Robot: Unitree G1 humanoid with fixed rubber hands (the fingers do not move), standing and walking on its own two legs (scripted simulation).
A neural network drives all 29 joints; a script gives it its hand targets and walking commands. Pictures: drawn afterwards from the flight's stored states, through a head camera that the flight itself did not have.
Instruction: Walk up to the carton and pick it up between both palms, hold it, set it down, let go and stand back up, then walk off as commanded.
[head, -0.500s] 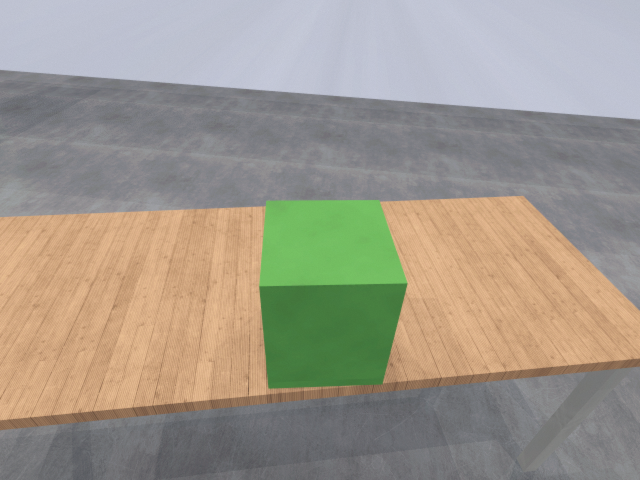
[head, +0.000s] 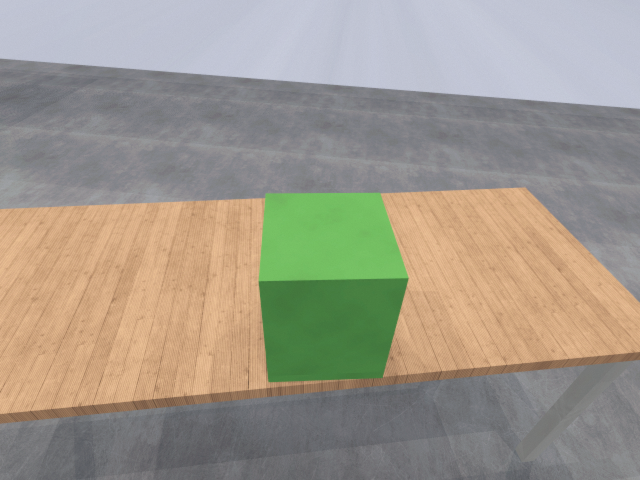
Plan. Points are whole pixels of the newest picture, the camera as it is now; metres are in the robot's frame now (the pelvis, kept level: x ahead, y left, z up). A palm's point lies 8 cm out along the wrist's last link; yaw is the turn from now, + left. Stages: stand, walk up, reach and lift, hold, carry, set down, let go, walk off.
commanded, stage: walk off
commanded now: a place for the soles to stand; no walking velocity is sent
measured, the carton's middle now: (324, 286) +0.47 +0.01 -0.01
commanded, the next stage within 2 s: none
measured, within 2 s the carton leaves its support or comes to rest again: neither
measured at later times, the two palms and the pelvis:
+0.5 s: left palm out of the picture -0.03 +0.33 -0.16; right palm out of the picture -0.01 -0.24 -0.10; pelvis -0.09 +0.05 -0.02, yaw +0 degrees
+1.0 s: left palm out of the picture -0.16 +0.37 -0.13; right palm out of the picture -0.14 -0.23 -0.13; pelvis -0.23 +0.06 -0.03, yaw -2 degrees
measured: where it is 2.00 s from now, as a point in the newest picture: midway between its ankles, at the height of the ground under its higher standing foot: outside the picture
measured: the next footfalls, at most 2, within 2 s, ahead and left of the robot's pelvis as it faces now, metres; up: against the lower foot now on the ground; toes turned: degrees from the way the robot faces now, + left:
right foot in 0.76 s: -0.15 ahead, -0.04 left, +0.00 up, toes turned -1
left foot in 1.06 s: -0.18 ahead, +0.16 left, +0.00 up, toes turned -8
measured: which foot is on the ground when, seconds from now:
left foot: down 0.00-0.78, up 0.80-1.00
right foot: down 0.00-0.38, up 0.40-0.74, down 0.76-1.00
